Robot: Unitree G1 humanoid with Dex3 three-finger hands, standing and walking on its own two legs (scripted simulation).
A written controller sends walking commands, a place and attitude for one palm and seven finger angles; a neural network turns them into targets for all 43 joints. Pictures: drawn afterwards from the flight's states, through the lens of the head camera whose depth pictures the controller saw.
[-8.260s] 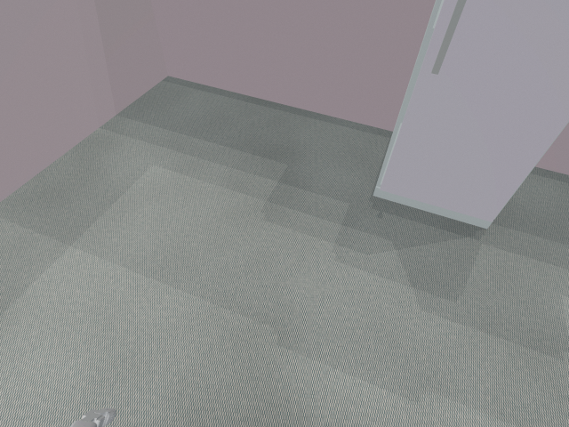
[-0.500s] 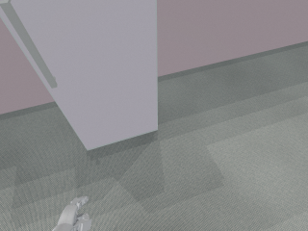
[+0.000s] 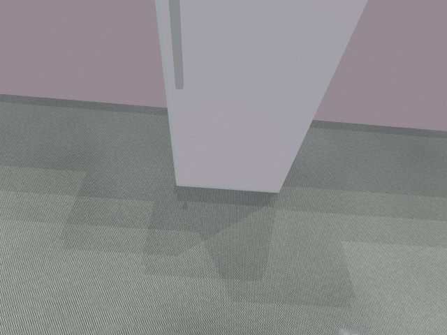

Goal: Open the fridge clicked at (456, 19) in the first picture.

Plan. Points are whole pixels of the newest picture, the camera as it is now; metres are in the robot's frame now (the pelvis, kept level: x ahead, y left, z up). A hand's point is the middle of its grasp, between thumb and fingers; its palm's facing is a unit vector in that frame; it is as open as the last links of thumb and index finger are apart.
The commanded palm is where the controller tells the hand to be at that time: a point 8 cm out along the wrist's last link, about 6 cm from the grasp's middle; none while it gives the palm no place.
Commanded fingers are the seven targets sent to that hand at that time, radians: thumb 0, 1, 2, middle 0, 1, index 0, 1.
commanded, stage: take the last steps up to it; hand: left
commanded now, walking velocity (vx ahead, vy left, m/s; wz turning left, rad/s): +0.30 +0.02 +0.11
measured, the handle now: (177, 30) +0.78 +0.21 +0.11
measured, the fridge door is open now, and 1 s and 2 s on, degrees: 0 0 0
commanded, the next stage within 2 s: come to a stop and stand still in 1.00 s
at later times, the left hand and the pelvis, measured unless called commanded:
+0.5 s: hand (150, 311) +0.17 +0.16 -0.15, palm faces +0.04 -0.98 -0.21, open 7.3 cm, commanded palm none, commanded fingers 0.00 0.90 0.90 -0.20 -0.30 -0.20 -0.30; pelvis +0.09 -0.03 +0.00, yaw +3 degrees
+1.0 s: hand (142, 326) +0.15 +0.17 -0.18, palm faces +0.18 -0.98 -0.12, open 7.3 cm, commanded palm none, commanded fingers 0.00 0.90 0.90 -0.20 -0.30 -0.20 -0.30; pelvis +0.24 +0.03 +0.00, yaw +4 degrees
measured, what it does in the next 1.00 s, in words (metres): walks ahead: right foot, then left foot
